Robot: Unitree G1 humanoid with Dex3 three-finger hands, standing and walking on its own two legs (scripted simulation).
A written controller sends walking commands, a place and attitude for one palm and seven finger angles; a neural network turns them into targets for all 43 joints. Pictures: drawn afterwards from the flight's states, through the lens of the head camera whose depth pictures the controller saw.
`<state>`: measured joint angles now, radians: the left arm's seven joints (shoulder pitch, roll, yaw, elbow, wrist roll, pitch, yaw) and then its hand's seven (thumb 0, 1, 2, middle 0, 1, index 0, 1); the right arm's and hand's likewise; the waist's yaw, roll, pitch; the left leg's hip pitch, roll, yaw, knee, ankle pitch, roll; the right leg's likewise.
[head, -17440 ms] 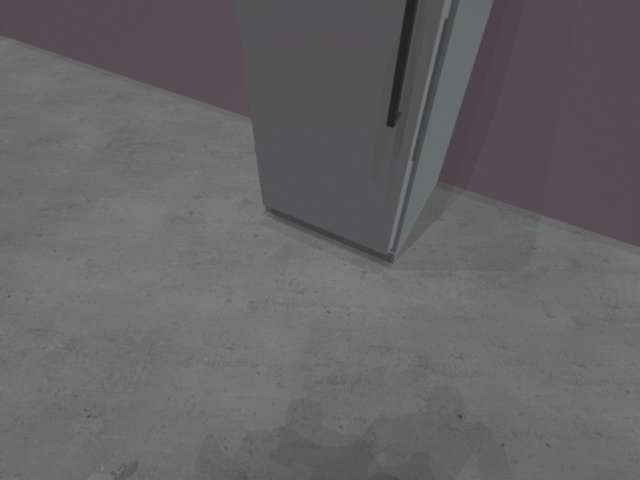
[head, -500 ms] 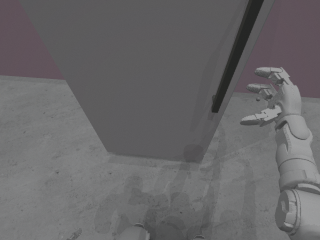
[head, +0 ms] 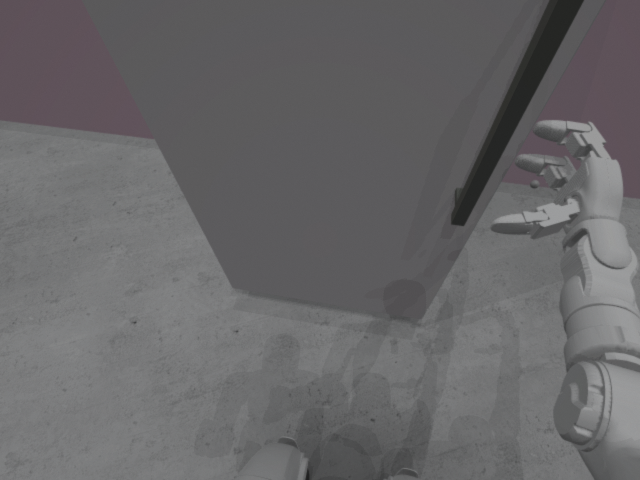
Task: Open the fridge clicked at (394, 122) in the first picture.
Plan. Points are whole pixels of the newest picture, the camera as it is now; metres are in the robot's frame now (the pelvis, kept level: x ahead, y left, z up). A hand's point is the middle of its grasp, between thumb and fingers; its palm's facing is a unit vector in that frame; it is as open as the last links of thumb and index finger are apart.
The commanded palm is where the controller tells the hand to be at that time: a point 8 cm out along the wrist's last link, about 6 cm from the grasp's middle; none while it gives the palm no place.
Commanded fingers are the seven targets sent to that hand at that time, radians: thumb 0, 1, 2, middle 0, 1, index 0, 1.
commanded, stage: move the hooked fingers beside the handle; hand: right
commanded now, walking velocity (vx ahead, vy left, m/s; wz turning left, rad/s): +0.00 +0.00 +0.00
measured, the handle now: (498, 122) +0.54 -0.12 +0.13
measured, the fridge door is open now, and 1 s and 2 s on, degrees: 0 0 0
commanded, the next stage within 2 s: feel for the door with the fingertips in 0.52 s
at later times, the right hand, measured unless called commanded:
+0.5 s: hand (546, 192) +0.47 -0.18 +0.09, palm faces +0.01 +1.00 +0.00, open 14.0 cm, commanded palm +0.45 -0.22 +0.09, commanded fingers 0.00 0.50 -0.30 0.30 1.20 0.30 1.20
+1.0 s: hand (510, 182) +0.48 -0.14 +0.09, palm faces -0.01 +1.00 +0.01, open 14.0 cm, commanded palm +0.46 -0.19 +0.09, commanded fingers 0.00 0.50 -0.30 0.30 1.20 0.30 1.20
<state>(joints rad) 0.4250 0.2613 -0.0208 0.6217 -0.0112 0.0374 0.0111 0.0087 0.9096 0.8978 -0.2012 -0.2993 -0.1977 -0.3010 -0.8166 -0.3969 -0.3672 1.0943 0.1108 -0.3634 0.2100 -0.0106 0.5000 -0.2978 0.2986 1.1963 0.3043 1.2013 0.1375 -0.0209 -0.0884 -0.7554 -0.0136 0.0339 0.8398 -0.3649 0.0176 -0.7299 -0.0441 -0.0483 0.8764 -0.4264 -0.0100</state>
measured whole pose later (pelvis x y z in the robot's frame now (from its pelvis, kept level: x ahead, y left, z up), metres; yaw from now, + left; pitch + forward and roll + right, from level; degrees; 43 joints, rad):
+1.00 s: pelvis +0.00 +0.00 +0.00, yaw -1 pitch +16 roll +1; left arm 0.40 0.25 -0.01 0.63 0.00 0.02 -0.01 0.01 0.91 0.90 -0.20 -0.30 -0.20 -0.30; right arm -0.84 -0.32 -0.28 1.08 0.11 -0.38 0.13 -0.01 0.50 -0.30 0.30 1.20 0.30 1.20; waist 0.13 -0.02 -0.09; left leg -0.77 -0.01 0.04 0.86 -0.38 0.01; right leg -0.76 -0.04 -0.04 0.91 -0.44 -0.01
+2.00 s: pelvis +0.00 +0.00 +0.00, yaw -1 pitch +17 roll +1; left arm 0.42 0.26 -0.01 0.63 0.00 0.03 -0.01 0.01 0.91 0.90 -0.20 -0.30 -0.20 -0.30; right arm -0.88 -0.33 -0.29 1.11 0.10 -0.39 0.12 -0.01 0.50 -0.30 0.31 1.20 0.31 1.21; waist 0.14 -0.03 -0.09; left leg -0.79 -0.01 0.05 0.86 -0.37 0.02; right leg -0.78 -0.04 -0.03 0.91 -0.43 -0.01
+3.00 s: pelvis +0.00 +0.01 +0.00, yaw -1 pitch +17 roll +0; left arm 0.39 0.25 0.00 0.65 0.01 0.02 -0.03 0.01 0.91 0.90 -0.20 -0.30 -0.20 -0.30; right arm -0.87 -0.22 -0.22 1.08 0.08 -0.40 0.00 -0.01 0.50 -0.30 0.30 1.20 0.30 1.20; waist 0.13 -0.03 -0.10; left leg -0.77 -0.01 0.04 0.86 -0.38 0.02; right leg -0.74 -0.03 -0.03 0.89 -0.43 0.00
